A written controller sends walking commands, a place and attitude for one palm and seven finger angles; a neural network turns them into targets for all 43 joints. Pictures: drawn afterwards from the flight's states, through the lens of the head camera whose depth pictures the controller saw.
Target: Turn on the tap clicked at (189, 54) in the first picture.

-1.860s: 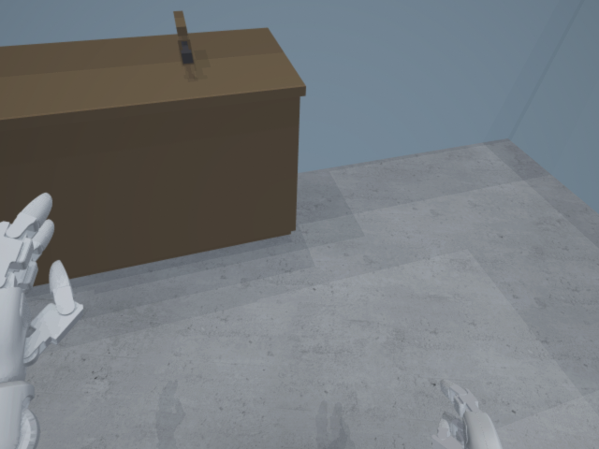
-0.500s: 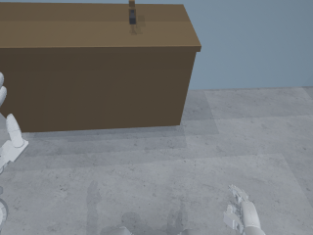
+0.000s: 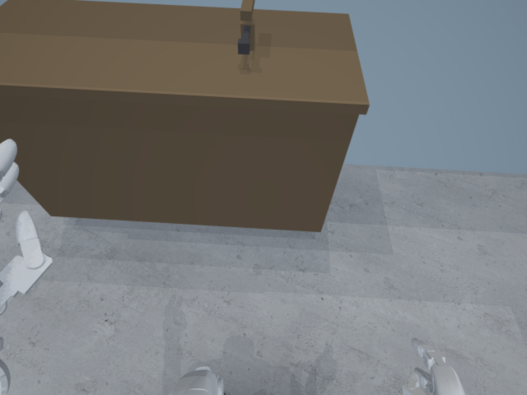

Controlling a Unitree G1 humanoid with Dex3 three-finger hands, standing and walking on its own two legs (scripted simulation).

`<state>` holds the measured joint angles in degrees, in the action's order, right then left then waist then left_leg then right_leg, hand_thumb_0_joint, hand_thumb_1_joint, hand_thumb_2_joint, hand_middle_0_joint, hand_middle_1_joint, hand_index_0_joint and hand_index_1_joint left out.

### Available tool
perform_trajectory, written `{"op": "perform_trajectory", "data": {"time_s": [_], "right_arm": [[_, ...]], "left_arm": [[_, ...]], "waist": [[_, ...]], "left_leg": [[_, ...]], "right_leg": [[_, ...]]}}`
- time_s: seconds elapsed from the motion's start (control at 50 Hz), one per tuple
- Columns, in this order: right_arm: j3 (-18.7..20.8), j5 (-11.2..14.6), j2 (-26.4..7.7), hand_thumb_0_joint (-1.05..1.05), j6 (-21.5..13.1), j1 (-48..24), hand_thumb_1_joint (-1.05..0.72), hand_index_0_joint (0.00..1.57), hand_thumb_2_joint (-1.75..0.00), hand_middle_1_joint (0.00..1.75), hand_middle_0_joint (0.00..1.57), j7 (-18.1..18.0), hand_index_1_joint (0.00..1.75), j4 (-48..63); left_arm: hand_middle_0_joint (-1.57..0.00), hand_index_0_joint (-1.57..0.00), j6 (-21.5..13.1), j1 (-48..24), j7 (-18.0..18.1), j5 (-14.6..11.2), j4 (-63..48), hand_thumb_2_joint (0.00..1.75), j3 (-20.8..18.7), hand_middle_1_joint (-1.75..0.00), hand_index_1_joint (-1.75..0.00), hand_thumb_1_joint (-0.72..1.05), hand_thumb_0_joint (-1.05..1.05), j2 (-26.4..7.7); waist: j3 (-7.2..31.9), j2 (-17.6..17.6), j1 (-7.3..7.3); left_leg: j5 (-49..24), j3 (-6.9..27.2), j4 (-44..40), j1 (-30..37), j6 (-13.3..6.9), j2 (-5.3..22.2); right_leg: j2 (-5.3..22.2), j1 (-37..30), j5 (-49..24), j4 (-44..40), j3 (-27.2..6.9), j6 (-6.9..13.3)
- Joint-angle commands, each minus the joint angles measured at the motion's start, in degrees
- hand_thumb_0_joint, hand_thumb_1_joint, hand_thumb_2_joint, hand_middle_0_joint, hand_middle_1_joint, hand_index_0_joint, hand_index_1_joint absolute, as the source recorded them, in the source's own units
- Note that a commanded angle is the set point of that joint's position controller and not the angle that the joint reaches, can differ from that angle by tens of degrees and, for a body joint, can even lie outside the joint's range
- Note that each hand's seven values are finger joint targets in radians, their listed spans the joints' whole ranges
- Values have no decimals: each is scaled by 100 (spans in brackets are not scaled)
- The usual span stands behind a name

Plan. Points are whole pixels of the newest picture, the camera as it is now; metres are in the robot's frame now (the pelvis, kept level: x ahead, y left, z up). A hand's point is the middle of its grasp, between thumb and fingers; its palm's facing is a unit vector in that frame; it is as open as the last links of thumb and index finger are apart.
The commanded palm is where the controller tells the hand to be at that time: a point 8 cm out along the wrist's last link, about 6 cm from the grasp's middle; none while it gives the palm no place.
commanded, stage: turn to face it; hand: left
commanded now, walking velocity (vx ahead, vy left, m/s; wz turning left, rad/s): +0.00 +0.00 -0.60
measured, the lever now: (243, 46) +0.88 +0.08 +0.05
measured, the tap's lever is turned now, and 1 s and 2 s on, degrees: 0 0 0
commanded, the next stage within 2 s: take the last steps up to it in 0.74 s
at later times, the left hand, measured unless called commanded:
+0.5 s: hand (140, 213) +0.29 +0.15 +0.17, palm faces +0.25 -0.87 -0.43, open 7.4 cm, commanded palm +0.24 +0.21 +0.18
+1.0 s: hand (169, 237) +0.26 +0.12 +0.17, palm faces +0.11 -0.91 -0.41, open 7.4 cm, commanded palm +0.22 +0.18 +0.18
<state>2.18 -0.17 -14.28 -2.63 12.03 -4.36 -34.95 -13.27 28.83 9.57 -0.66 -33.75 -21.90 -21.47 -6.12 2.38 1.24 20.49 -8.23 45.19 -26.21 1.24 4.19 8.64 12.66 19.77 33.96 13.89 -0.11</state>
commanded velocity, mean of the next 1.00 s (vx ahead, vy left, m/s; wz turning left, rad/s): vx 0.05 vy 0.01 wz -0.32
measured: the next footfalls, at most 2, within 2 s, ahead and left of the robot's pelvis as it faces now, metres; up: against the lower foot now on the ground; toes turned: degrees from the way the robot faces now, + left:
left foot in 0.06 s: +0.13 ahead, +0.13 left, +0.00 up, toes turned +9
right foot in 0.34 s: +0.09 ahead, -0.12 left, +0.00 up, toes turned -15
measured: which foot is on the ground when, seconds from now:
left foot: up 0.00-0.04, down 0.06-0.36, up 0.38-0.70, down 0.72-0.98, up 1.00-1.00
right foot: down 0.00-0.06, up 0.08-0.32, down 0.34-0.76, up 0.78-0.92, down 0.94-1.00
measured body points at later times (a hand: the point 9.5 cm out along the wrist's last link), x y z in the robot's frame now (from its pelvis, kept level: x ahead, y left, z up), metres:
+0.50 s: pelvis +0.02 -0.03 -0.01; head +0.05 -0.06 +0.44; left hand +0.27 +0.20 +0.19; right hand +0.17 -0.28 -0.11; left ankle +0.03 +0.11 -0.66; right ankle +0.06 -0.11 -0.73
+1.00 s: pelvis -0.03 -0.03 -0.01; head -0.04 -0.04 +0.44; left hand +0.25 +0.17 +0.19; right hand +0.05 -0.29 -0.10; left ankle +0.03 +0.10 -0.73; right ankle -0.02 -0.13 -0.73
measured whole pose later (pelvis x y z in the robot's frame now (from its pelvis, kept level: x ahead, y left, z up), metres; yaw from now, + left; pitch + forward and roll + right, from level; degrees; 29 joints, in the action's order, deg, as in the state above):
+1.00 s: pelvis -0.03 -0.03 -0.01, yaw -20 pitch -2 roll -1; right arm -1.5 0.2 -9.8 -4.7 13.7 -2.5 -34.9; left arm -11.4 24.2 8.4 -0.1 -24.7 -19.0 -19.6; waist -0.5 -2.3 0.1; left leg 22.5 -4.6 39.9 -17.7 1.5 6.7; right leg -0.8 17.8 14.6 34.6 5.4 2.0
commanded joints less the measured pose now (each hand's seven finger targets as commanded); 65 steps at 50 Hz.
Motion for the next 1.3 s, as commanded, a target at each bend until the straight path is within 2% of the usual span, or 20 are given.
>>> {"op": "perform_trajectory", "data": {"time_s": [0.0, 0.04, 0.08, 0.16, 0.3, 0.36, 0.46, 0.58, 0.66, 0.74, 0.82, 0.88, 0.92, 0.96, 0.98, 1.02, 1.08, 1.22, 1.24, 1.28], "right_arm": [[102, -2, -172, 0, -297, -280, -90, 20, -90, 30, 20, -79, 30, 1000], [172, 71, -453, 0, -337, -276, -90, 20, -90, 30, 20, -62, 30, 1041], [112, -12, -460, 0, -359, -383, -90, 20, -90, 30, 20, -25, 30, 899], [86, 18, -440, 0, -537, -418, -90, 20, -90, 30, 20, 140, 30, 928], [29, 43, -374, 0, -571, -394, -90, 20, -90, 30, 20, 212, 30, 1084], [11, 64, -193, 0, -513, -516, -90, 20, -90, 30, 20, 182, 30, 1175], [-145, 29, -107, 0, -290, -629, -90, 20, -90, 30, 20, 134, 30, 924], [-36, 19, -262, 0, -278, -576, -90, 20, -90, 30, 20, 79, 30, 1052], [19, 66, -359, 0, -227, -330, -90, 20, -90, 30, 20, 76, 30, 1085], [16, 28, -435, 0, -263, -466, -90, 20, -90, 30, 20, -6, 30, 1123], [89, 86, -530, 0, -497, -287, -90, 20, -90, 30, 20, 67, 30, 1035], [80, 71, -574, 0, -568, -292, -90, 20, -90, 30, 20, 115, 30, 908], [50, 36, -518, 0, -514, -351, -90, 20, -90, 30, 20, 90, 30, 878], [61, 6, -390, 0, -459, -420, -90, 20, -90, 30, 20, 66, 30, 875], [35, -14, -380, 0, -430, -599, -90, 20, -90, 30, 20, 55, 30, 870], [-59, -35, -335, 0, -326, -560, -90, 20, -90, 30, 20, 71, 30, 737], [-116, -28, -223, 0, -258, -530, -90, 20, -90, 30, 20, 30, 30, 700], [-1, -22, -295, 0, -467, -305, -90, 20, -90, 30, 20, -98, 30, 810], [30, -28, -400, 0, -498, -262, -90, 20, -90, 30, 20, -127, 30, 845], [26, 1, -456, 0, -533, -286, -90, 20, -90, 30, 20, -100, 30, 772]], "left_arm": [[-20, -20, -355, -247, 251, -106, -1269, 90, -778, -30, -30, 90, 0, -896], [-20, -20, -446, -544, 225, -147, -1279, 90, -619, -30, -30, 90, 0, -857], [-20, -20, -405, -691, 143, -84, -752, 90, -644, -30, -30, 90, 0, -1012], [-20, -20, -322, -799, 17, -79, -1151, 90, -343, -30, -30, 90, 0, -736], [-20, -20, -117, -849, -95, -137, -434, 90, -512, -30, -30, 90, 0, -793], [-20, -20, -9, -788, -21, -229, -130, 90, -785, -30, -30, 90, 0, -1096], [-20, -20, -206, -514, 29, -188, -631, 90, -731, -30, -30, 90, 0, -1008], [-20, -20, -276, -208, 89, -198, -805, 90, -831, -30, -30, 90, 0, -1083], [-20, -20, -262, -179, 74, -167, -730, 90, -743, -30, -30, 90, 0, -1028], [-20, -20, -333, -341, 17, -113, -569, 90, -701, -30, -30, 90, 0, -977], [-20, -20, -239, -835, -84, -24, -607, 90, -225, -30, -30, 90, 0, -704], [-20, -20, -197, -1002, -38, 43, -499, 90, -164, -30, -30, 90, 0, -695], [-20, -20, -173, -1072, 11, 91, -336, 90, -349, -30, -30, 90, 0, -928], [-20, -20, -93, -999, 34, 4, -282, 90, -538, -30, -30, 90, 0, -1096], [-20, -20, -102, -897, 50, -17, -307, 90, -567, -30, -30, 90, 0, -1158], [-20, -20, -173, -826, 46, -37, -402, 90, -624, -30, -30, 90, 0, -1154], [-20, -20, -273, -490, 33, -42, -277, 90, -668, -30, -30, 90, 0, -1070], [-20, -20, -299, -804, 85, -46, -471, 90, -262, -30, -30, 90, 0, -740], [-20, -20, -339, -981, 77, -53, -561, 90, -254, -30, -30, 90, 0, -754], [-20, -20, -425, -1162, 73, 16, -560, 90, -286, -30, -30, 90, 0, -800]], "waist": [[1806, 8, -27], [1895, -1739, -103], [1587, -1745, -61], [1326, -1787, -138], [1101, -933, -204], [1180, 1647, -294], [1697, 410, -128], [1708, 333, -281], [1623, 61, -144], [963, -1962, -247], [829, -1437, -176], [968, -1477, -97], [873, -676, -42], [839, 1016, -183], [702, 897, -245], [757, 250, -127], [954, 488, -98], [1113, 20, -57], [1027, -520, -14], [740, -2129, 9]], "left_leg": [[-1599, -399, -2033, 1898, -52, -271], [-4087, 2031, -2140, 3092, -1017, 1773], [-3414, 2467, -2453, 2611, -1385, 2265], [-3110, 717, -2353, 1950, -847, 1712], [-993, -52, -1261, 826, -230, 1442], [1394, 227, 1579, -371, 239, -73], [539, 750, 1994, -545, 311, -16], [477, 551, -97, 345, 108, -178], [-290, 492, -1893, 1500, -32, -128], [-713, 2225, -3177, 839, -919, 1797], [-2361, 984, -2275, 1143, -661, 1398], [-1326, 808, -1959, 840, -485, 1107], [269, 543, -1407, 145, -301, 641], [973, 144, 234, -266, -80, -213], [952, 519, 1098, -606, -92, -151], [623, 877, 1647, -896, -44, 17], [161, 633, 760, -316, -38, 77], [40, 53, -2049, 1743, -236, -228], [500, 596, -2518, 2022, -435, 104], [1450, 3183, -3599, 2156, -1310, 1785]], "right_leg": [[457, -519, -3279, 502, -656, 202], [-470, 1384, 1210, 2121, -725, -161], [-449, 1837, 1549, 2921, -1326, -102], [-466, 1174, 606, 1545, -930, -189], [-628, -52, -712, -342, -739, -202], [1094, -56, -3291, -1563, -3976, 801], [656, -865, -4208, -955, -2635, 890], [573, -478, -2409, -1337, -2887, 991], [253, 107, -990, -1349, -2810, 574], [-962, 860, 509, 986, -1552, -79], [-928, 791, 356, 702, -1096, -170], [-930, -104, -71, -405, -753, -132], [-427, -480, -68, -941, -1472, 176], [733, 36, 1846, -2027, -3666, 827], [1109, 78, 2245, -2393, -4281, 1126], [1214, 17, 1925, -2365, -3960, 1280], [829, 164, 988, -2265, -2751, 1025], [260, 512, 1416, -1449, -2143, 648], [-85, 887, 1400, -686, -1994, 455], [-898, 2239, 1340, 1967, -966, 36]]}}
